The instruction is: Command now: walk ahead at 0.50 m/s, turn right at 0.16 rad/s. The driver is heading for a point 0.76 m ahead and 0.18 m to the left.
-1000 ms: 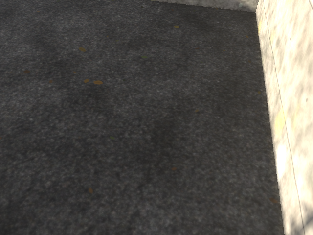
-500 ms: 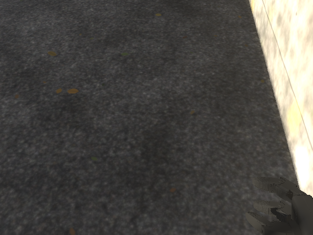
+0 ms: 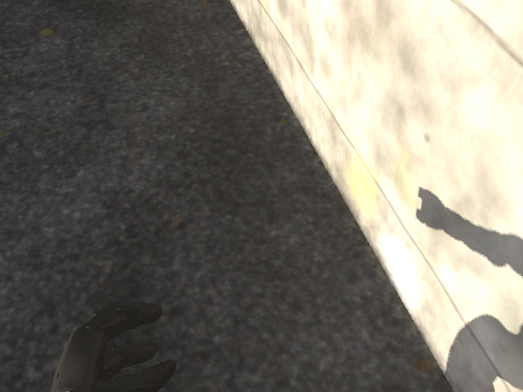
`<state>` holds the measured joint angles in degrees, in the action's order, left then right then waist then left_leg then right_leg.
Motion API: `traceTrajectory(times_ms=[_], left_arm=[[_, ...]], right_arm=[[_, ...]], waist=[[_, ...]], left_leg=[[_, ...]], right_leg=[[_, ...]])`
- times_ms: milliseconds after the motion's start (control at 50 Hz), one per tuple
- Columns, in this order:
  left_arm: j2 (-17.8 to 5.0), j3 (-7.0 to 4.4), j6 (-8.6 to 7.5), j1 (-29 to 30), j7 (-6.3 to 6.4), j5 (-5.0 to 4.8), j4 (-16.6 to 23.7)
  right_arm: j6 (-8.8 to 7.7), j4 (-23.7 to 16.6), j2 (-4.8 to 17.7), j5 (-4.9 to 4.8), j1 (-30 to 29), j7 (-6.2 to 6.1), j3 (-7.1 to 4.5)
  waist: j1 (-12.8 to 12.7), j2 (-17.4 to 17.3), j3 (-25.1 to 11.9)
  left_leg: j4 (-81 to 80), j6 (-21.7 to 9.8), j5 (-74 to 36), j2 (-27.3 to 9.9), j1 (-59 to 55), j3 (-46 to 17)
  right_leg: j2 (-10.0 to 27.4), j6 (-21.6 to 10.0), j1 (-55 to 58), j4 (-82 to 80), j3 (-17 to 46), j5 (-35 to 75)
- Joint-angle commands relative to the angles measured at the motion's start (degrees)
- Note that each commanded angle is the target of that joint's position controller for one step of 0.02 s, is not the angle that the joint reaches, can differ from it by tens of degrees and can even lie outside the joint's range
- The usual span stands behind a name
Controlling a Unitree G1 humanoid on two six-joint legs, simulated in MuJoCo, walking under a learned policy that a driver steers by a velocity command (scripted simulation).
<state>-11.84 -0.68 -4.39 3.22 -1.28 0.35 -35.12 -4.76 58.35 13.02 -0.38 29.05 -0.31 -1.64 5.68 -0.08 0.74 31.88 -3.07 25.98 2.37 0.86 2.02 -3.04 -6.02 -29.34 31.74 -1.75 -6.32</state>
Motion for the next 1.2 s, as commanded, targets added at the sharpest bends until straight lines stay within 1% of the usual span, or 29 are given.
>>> traceTrajectory(times_ms=[20, 40, 80, 100, 120, 140, 200, 320, 400, 440, 480, 500, 520, 540, 560, 580, 620, 700, 780, 840, 920, 960, 980, 1000, 1020, 1040, 1080, 1160, 1200], left_arm=[[-14.5, -4.67, 0.94, -32.8, 1.36, 1.36, -4.4], [-10.7, -3.56, 1.46, -28.3, 1.52, 1.17, -3.8], [-7.5, -2.34, 0.68, -17.7, 1.17, 0.55, -2.4], [-6.4, -2.0, 0.05, -15.3, 1.01, 0.88, -2.0], [-7.3, -2.23, -0.48, -15.0, 0.81, 1.78, -2.2], [-8.4, -2.71, -1.4, -16.6, 0.36, 1.53, -3.3], [-8.9, -3.03, -1.84, -17.1, 0.9, 0.77, -5.6], [-11.8, -3.24, -1.8, -20.7, 1.44, 0.43, -9.2], [-11.7, -2.78, -0.89, -23.9, 1.23, 0.0, -11.7], [-13.3, -2.99, -0.83, -23.2, 2.07, -1.02, -12.3], [-16.0, -3.49, 0.07, -21.8, 2.82, -0.68, -12.0], [-15.4, -3.18, -0.36, -22.3, 2.95, -0.71, -10.7], [-7.3, -0.52, -1.85, -32.0, 1.96, 1.19, -8.6], [-10.5, -0.64, -3.92, -28.2, 1.05, -0.07, -7.9], [-14.9, -2.14, -4.61, -19.1, 0.72, -2.64, -5.4], [-13.6, -2.02, -4.8, -15.4, 1.12, -2.66, -3.7], [-13.1, -2.48, -3.9, -15.0, 1.62, -0.39, -3.3], [-9.8, -2.25, -1.91, -15.8, 1.46, 0.7, -2.7], [-6.4, -1.11, -1.28, -5.3, 0.67, 0.61, -0.3], [-8.6, -1.75, -2.42, -0.9, 0.56, -0.16, 0.9], [-12.5, -3.52, -3.14, -3.4, 0.66, -0.53, -0.6], [-12.7, -4.24, -3.05, -11.0, 1.04, 0.52, -3.2], [-15.1, -4.96, -3.37, -19.5, 1.18, 1.78, -4.3], [-19.5, -5.76, -2.89, -24.0, 1.06, 2.98, -5.6], [-16.9, -5.68, -2.3, -24.1, 0.44, 1.19, -6.0], [-12.9, -4.59, -1.91, -19.8, 0.59, 0.9, -4.1], [-8.8, -2.73, -0.93, -14.5, 0.62, 0.7, -4.4], [-7.4, -1.72, -0.73, -13.5, 0.84, 0.33, -7.2], [-9.5, -2.03, -0.51, -13.3, 0.9, 0.27, -8.3]], right_arm=[[-3.4, -4.3, 7.6, -0.4, 4.1, 2.13, -0.17], [-3.74, -6.1, 13.5, -2.65, -1.1, 2.25, -2.21], [-2.3, -10.0, 9.3, -1.94, -10.3, 0.85, -1.67], [-1.15, -9.9, 8.0, -0.92, -10.3, 0.3, -1.9], [-0.18, -10.4, 6.3, -0.92, -9.7, 0.33, -1.55], [0.36, -10.4, 3.9, -0.31, -8.1, 0.38, -0.98], [0.51, -13.0, 4.4, -0.26, -10.9, 0.13, -1.01], [0.29, -18.7, 4.1, -0.1, -22.2, 1.58, -0.6], [1.22, -22.1, 5.4, -0.36, -27.3, 3.58, -0.97], [1.02, -23.3, 6.5, 0.1, -26.8, 4.54, -1.5], [1.04, -20.7, 9.5, 0.17, -16.0, 4.63, -3.33], [1.63, -18.5, 13.8, -0.12, -7.3, 3.43, -5.21], [2.37, -19.0, 21.5, -0.59, -5.8, 2.44, -6.72], [2.21, -20.4, 17.2, -0.89, -2.5, 2.21, -5.62], [1.57, -19.8, 14.5, -0.6, -4.3, 2.11, -4.71], [0.99, -20.4, 13.4, -0.78, -8.5, 1.97, -4.33], [0.82, -22.0, 10.2, -0.35, -13.8, 1.87, -3.31], [0.84, -22.5, 10.7, -0.46, -14.2, 0.91, -3.47], [1.21, -21.1, 11.7, -1.25, -10.5, -0.31, -3.76], [2.75, -19.7, 12.7, -1.17, -8.1, -0.34, -4.06], [3.08, -20.2, 12.6, -1.23, -9.7, -1.12, -4.4], [3.01, -19.5, 8.5, -1.31, -9.2, -1.37, -3.36], [2.36, -21.1, 5.6, -0.62, -10.2, -1.24, -2.59], [1.97, -20.7, 2.9, -1.2, -0.5, -1.39, -1.78], [1.84, -19.6, 7.9, -1.49, 3.0, -1.52, -2.63], [2.2, -18.6, 11.2, -1.87, -1.7, -1.54, -3.41], [2.82, -19.6, 10.5, -0.63, -9.0, -1.96, -3.31], [3.47, -19.8, 4.7, -0.85, -11.0, -1.49, -2.05], [3.82, -20.1, 3.7, -0.54, -12.7, -1.51, -1.54]], waist=[[-14.3, 11.6, -30.2], [-13.9, 7.1, -20.0], [-9.1, 0.2, -4.5], [-7.1, 0.1, -2.2], [-5.9, 0.7, -1.8], [-4.9, 1.6, -2.6], [-4.1, 4.6, -0.9], [-7.4, 5.2, 1.5], [-9.2, 5.3, 2.5], [-7.4, 5.4, 2.7], [-1.4, 6.5, -3.2], [2.3, 2.5, -8.4], [-3.5, -16.2, -18.1], [0.5, -12.9, -29.8], [2.2, -8.5, -19.8], [0.1, -4.1, -11.2], [-4.5, -0.9, -6.0], [-6.8, -2.1, -3.6], [-2.8, -3.8, -1.8], [-1.7, -5.5, 0.0], [-4.3, -7.3, 0.8], [-7.8, -7.6, -2.1], [-11.3, -3.8, -8.8], [-8.1, 15.3, -17.5], [-7.5, 16.6, -20.4], [-8.5, 9.1, -13.5], [-7.4, 3.0, -5.6], [-5.0, 7.6, -4.6], [-5.1, 7.2, -6.3]], left_leg=[[46.9, 1.3, 7.7, 0.8, 37.1, -8.8], [47.8, 0.9, 6.6, -2.5, 42.9, -10.7], [37.8, 1.9, -2.2, -6.3, 42.8, -6.9], [34.6, 2.6, -4.9, -7.6, 39.7, -7.0], [34.1, 3.2, -7.5, -7.0, 35.7, -7.0], [33.5, 3.7, -9.1, -6.8, 34.2, -6.3], [29.7, 4.4, -16.8, -7.7, 39.0, -7.2], [11.8, 2.9, -34.5, -6.5, 37.8, -4.9], [7.6, 0.9, -29.2, -4.9, 36.6, -1.7], [4.6, -0.9, -22.0, -3.1, 32.9, 0.4], [0.8, -3.2, -19.9, 1.4, 18.8, 3.7], [1.4, -6.2, -26.9, -0.3, 2.6, -1.9], [1.0, -18.5, -26.3, -17.3, -23.4, -31.6], [-12.8, -23.6, -13.5, -23.6, -28.4, -53.3], [-14.4, -19.0, -13.7, -20.6, -22.8, -44.5], [-13.5, -16.1, -19.3, -17.6, -13.1, -35.6], [-15.8, -14.6, -31.9, -14.1, 1.5, -27.3], [-18.3, -14.1, -38.4, -10.3, 10.8, -19.9], [-18.2, -11.3, -30.3, -7.0, 14.0, -17.1], [-17.8, -9.8, -19.9, -7.7, 11.9, -21.1], [-13.0, -7.3, -18.5, -9.9, 8.8, -25.7], [-4.0, -4.1, -25.9, -5.5, 9.0, -23.3], [9.7, -1.6, -21.6, -1.9, 12.9, -20.5], [29.5, 2.5, 8.3, 6.7, 26.9, -15.1], [40.0, 3.9, 12.7, 4.5, 34.1, -16.1], [43.6, 5.3, 7.8, 2.4, 36.0, -16.4], [39.8, 6.6, 1.7, -1.0, 33.6, -12.3], [23.9, 7.5, -5.3, -3.4, 25.8, -7.0], [15.7, 7.4, -8.3, -3.5, 21.8, -5.9]], right_leg=[[28.5, -21.2, 59.8, -8.3, 46.0, 7.3], [25.4, -17.6, 52.8, -10.5, 37.8, 3.4], [19.1, -10.5, 32.7, -14.4, 21.8, 11.5], [17.1, -8.7, 26.4, -16.4, 18.0, 12.6], [16.6, -8.3, 21.4, -18.4, 16.0, 14.1], [16.6, -9.3, 19.8, -21.0, 14.3, 13.9], [15.7, -8.3, 19.4, -23.9, 7.8, 15.5], [14.5, -4.1, 22.4, -22.5, -0.9, 15.0], [17.1, -2.4, 29.0, -17.1, -2.8, 19.4], [18.3, 0.1, 31.0, -12.2, -3.9, 32.1], [16.4, 2.0, 30.8, 2.7, -6.5, 46.1], [14.1, 3.9, 20.8, 16.9, -7.2, 39.0], [4.3, 7.5, -6.1, 41.8, -5.1, -13.5], [-0.1, 7.2, -12.0, 50.2, 7.4, -26.9], [3.2, 5.6, -17.3, 51.0, 9.2, -22.3], [5.9, 4.8, -17.9, 45.5, 7.8, -17.5], [8.4, 5.5, -10.2, 38.1, 7.7, -14.0], [8.1, 8.8, -6.3, 28.0, 5.0, -9.1], [4.4, 10.2, -1.3, 7.5, 4.2, 7.6], [3.1, 10.2, 0.8, 2.2, 5.5, 8.3], [3.3, 8.4, 6.7, -2.2, 6.9, 3.8], [3.7, 5.7, 18.0, -6.3, 5.8, 5.6], [10.8, 2.5, 29.5, -5.1, 11.9, 16.1], [24.8, -8.2, 46.4, -4.6, 31.7, 28.4], [29.7, -12.3, 46.4, -8.5, 44.3, 18.2], [26.0, -9.9, 40.8, -9.4, 37.3, 15.8], [19.9, -6.5, 29.1, -10.4, 23.0, 27.6], [13.9, -5.6, 22.9, -13.2, 12.2, 39.8], [13.6, -6.2, 22.7, -13.0, 10.0, 42.4]])
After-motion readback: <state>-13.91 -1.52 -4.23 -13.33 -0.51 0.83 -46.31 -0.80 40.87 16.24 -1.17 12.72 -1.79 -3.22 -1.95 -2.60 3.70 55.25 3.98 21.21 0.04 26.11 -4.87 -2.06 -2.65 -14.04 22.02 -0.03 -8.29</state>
